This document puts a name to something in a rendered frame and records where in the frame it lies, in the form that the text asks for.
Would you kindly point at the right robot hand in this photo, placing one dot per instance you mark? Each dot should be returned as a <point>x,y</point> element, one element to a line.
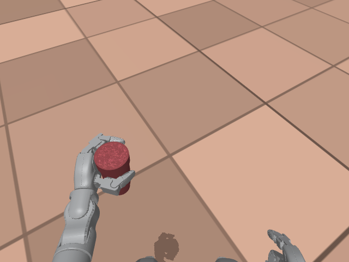
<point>291,253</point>

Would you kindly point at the left robot arm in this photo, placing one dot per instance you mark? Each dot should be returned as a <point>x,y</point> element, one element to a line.
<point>79,235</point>

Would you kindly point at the cup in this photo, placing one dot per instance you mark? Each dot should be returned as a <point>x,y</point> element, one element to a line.
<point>112,160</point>

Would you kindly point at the left robot hand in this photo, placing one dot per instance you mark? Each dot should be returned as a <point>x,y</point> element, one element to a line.
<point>86,174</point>

